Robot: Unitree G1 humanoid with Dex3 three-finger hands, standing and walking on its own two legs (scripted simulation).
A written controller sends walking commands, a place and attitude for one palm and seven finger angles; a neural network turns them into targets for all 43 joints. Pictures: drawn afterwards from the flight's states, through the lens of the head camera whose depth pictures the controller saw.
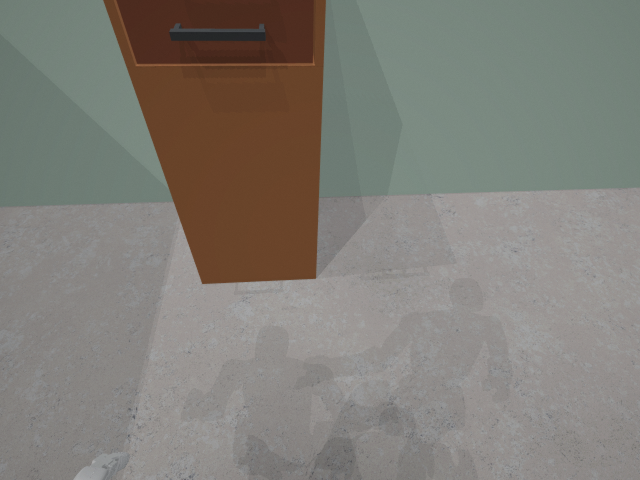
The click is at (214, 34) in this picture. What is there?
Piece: drawer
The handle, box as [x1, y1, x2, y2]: [169, 23, 265, 40]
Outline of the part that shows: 169,31 171,40 265,40 263,24 259,24 258,29 182,29 180,23 176,23 174,27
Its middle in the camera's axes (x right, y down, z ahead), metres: -0.21 -0.42 +0.79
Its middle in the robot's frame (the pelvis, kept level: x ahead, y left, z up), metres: +0.89 +0.26 +0.16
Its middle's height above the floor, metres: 0.93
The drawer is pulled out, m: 0.00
